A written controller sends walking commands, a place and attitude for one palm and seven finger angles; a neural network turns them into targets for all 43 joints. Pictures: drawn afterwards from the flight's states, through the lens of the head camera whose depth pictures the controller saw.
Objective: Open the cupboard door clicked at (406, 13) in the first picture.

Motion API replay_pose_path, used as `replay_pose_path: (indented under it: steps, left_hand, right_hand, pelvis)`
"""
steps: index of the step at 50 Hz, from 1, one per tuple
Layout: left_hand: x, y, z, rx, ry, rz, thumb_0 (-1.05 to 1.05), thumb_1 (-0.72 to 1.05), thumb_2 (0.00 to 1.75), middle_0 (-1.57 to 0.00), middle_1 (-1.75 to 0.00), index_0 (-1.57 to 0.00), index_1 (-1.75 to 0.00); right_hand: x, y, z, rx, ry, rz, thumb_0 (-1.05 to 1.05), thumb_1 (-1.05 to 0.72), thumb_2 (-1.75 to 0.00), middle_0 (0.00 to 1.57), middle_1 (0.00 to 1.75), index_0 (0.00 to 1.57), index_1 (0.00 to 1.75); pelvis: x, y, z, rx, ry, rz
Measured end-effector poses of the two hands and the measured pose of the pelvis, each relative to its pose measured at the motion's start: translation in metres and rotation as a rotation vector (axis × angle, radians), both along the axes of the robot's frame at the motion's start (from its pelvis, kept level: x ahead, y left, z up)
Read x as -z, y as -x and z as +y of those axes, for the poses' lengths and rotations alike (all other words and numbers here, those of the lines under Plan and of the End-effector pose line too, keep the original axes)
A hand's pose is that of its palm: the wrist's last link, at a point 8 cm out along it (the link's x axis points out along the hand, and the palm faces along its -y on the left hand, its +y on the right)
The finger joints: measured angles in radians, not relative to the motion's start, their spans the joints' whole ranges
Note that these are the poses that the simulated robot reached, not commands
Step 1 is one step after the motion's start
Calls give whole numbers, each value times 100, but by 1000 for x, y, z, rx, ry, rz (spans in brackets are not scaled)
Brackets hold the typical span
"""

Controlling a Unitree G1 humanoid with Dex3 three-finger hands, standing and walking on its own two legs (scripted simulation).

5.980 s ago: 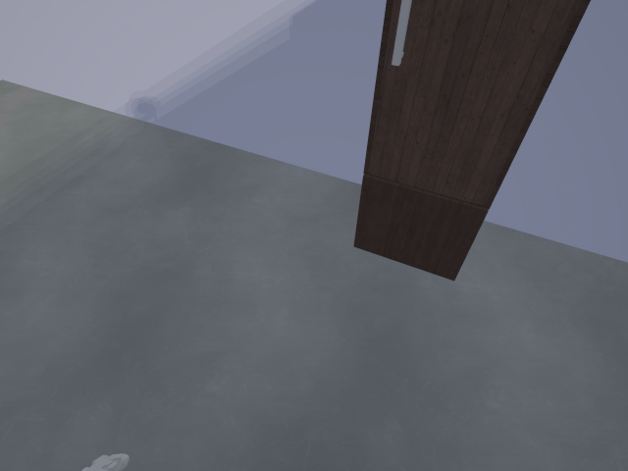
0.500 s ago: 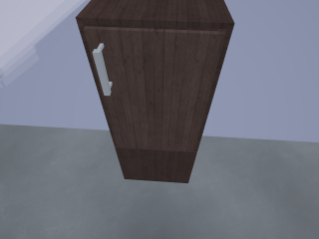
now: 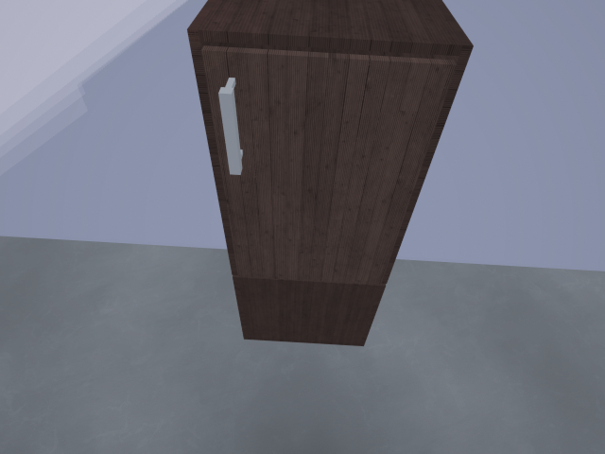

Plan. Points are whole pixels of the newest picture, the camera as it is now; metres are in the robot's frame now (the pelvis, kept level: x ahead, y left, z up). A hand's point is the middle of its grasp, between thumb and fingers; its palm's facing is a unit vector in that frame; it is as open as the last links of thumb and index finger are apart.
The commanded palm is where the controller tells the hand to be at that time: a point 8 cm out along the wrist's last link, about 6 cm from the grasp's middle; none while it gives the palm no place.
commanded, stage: shuffle to correct the standing spot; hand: left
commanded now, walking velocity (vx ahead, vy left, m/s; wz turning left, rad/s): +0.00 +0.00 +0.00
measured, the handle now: (233, 128) +0.58 +0.16 +0.13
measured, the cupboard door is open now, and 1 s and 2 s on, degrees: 0 0 0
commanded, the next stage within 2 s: come to a stop and stand still in 0.14 s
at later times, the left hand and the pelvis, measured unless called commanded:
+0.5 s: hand out of the picture +0.02 +0.13 -0.18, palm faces +0.02 -0.99 -0.16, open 7.3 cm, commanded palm none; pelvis +0.03 -0.03 +0.00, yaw -1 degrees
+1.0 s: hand out of the picture +0.02 +0.16 -0.17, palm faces +0.03 -0.98 -0.18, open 7.4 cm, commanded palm none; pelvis +0.00 -0.02 +0.00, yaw +0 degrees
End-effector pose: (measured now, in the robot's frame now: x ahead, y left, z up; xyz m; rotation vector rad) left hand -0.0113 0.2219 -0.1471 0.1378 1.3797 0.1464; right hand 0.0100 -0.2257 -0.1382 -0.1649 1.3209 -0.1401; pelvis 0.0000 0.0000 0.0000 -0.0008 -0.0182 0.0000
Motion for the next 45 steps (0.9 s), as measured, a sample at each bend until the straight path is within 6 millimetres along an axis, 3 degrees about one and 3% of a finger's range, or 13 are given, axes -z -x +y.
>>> replay_pose_path:
  steps: [9,15,24,36,45]
  left_hand:
    - [1,4,-3,3,13,39,0,91,90,-20,-29,-20,-30]
    - [3,-7,-17,10,30,54,0,91,90,-20,-29,-20,-30]
    - [1,-28,-45,2,28,33,2,92,90,-20,-29,-20,-30]
    - [2,-36,-28,-13,-18,-32,1,91,90,-20,-29,-20,-30]
    - [-1,-37,-16,3,-12,-73,1,91,90,-20,-29,-20,-30]
  right_hand:
    - [3,13,10,26,-20,49,1,-91,-89,20,30,20,30]
    - [6,14,2,59,-18,73,0,-91,-89,20,30,20,30]
    - [7,-7,-14,60,-26,75,0,-91,-89,20,30,20,30]
    - [8,-35,-31,19,6,-5,1,-92,-89,20,30,20,30]
    - [0,-28,-24,-4,13,-29,1,-93,-89,20,30,20,30]
  pelvis:
    - [-1,-7,1,6,-3,3]
    - [2,-20,-9,15,-8,10]
    - [0,-33,-28,14,-6,17]
    - [5,-15,-29,5,-11,1]
    - [1,-4,-20,4,-2,4]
